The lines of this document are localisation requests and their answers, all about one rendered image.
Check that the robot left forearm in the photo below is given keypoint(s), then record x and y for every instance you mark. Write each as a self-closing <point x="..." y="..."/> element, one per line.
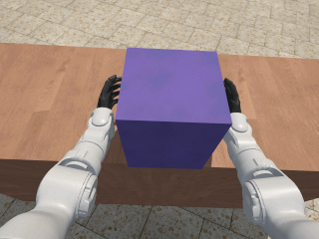
<point x="92" y="147"/>

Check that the robot left upper arm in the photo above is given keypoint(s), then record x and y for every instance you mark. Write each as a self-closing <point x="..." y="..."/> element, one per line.
<point x="66" y="195"/>

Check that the pedestal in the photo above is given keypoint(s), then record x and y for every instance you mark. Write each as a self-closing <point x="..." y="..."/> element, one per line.
<point x="48" y="93"/>

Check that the robot right forearm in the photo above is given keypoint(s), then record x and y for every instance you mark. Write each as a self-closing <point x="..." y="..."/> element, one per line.
<point x="245" y="154"/>

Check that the robot left hand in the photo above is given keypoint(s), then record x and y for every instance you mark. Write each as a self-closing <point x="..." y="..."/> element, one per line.
<point x="106" y="98"/>

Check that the robot right upper arm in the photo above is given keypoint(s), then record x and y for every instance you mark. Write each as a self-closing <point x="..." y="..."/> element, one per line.
<point x="274" y="203"/>

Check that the carton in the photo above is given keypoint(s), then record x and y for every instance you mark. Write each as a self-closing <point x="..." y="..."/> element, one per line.
<point x="172" y="109"/>

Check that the robot right hand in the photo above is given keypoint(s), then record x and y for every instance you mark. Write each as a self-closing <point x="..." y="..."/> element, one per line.
<point x="232" y="96"/>

